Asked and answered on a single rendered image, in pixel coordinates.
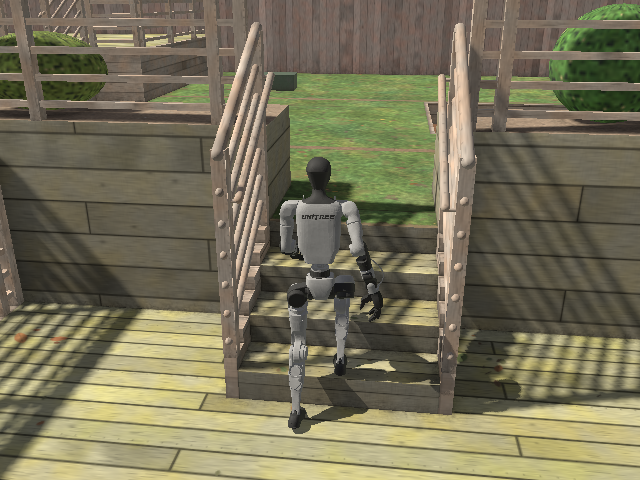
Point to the robot left hand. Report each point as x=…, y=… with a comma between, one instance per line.
x=298, y=256

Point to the robot left forearm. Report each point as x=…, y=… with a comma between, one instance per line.
x=293, y=253

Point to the left robot upper arm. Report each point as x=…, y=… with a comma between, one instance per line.
x=287, y=212

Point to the right robot upper arm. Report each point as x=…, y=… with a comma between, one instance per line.
x=350, y=211

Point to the humanoid robot head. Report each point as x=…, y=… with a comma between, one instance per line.
x=319, y=171

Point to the right robot thigh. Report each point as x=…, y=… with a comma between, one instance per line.
x=344, y=288

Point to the robot right forearm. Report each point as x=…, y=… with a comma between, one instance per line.
x=367, y=272

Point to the robot right hand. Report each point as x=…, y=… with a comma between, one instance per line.
x=378, y=304

